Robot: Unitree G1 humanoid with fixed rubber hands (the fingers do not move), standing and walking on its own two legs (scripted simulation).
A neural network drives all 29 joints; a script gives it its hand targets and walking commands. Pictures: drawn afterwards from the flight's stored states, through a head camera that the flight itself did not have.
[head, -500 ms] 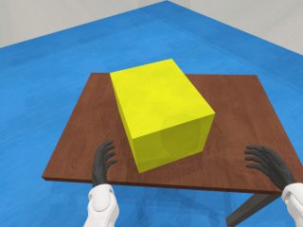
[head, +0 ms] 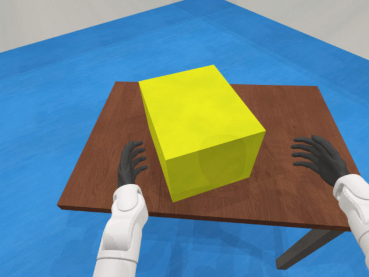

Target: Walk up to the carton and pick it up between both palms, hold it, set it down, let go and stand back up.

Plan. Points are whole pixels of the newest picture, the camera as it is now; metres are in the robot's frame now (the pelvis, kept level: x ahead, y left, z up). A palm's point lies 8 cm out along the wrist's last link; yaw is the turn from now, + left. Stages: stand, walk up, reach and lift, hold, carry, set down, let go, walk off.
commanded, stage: reach and lift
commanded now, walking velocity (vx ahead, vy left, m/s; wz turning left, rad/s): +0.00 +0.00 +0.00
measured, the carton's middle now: (194, 129) +0.51 +0.07 +0.00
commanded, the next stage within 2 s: none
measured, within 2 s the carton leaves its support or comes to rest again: neither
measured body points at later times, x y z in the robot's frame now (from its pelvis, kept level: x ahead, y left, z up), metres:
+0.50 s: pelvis +0.00 +0.01 +0.00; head +0.04 +0.00 +0.45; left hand +0.32 +0.22 +0.10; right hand +0.45 -0.20 +0.11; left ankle +0.01 +0.17 -0.74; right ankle -0.01 -0.09 -0.74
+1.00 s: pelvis +0.00 +0.01 +0.00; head +0.06 +0.00 +0.45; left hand +0.36 +0.24 +0.13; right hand +0.51 -0.15 +0.15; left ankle +0.01 +0.17 -0.74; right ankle -0.01 -0.09 -0.74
